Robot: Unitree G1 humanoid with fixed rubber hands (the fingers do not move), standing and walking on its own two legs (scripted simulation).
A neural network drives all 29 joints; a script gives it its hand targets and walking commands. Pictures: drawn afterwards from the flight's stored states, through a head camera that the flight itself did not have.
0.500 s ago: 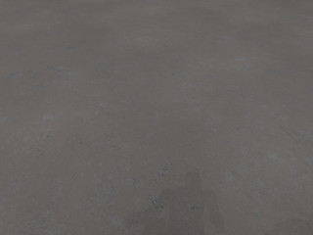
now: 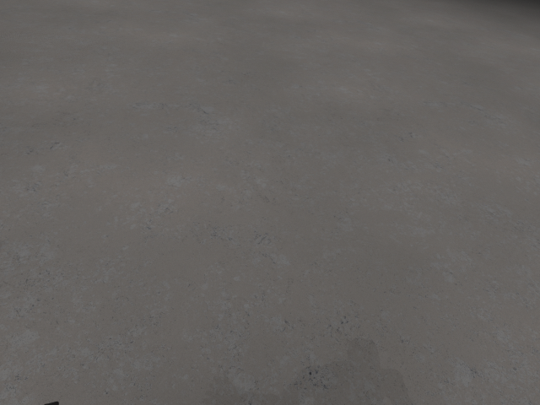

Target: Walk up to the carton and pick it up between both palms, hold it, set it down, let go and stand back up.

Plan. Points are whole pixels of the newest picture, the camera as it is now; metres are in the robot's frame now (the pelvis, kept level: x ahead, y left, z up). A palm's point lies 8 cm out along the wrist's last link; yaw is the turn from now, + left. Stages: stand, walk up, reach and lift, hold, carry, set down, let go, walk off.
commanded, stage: walk up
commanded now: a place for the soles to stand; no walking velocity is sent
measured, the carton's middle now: out of the picture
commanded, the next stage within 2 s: none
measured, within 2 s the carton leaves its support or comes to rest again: neither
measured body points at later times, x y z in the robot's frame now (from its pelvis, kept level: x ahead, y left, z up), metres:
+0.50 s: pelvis +0.13 +0.04 +0.00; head +0.13 +0.00 +0.45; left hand +0.11 +0.39 -0.06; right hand +0.34 -0.18 -0.12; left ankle +0.10 +0.21 -0.68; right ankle +0.09 -0.06 -0.71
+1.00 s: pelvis +0.32 +0.16 -0.01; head +0.37 +0.12 +0.43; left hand +0.24 +0.49 -0.06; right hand +0.55 -0.05 -0.16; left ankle +0.17 +0.24 -0.69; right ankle +0.34 +0.06 -0.71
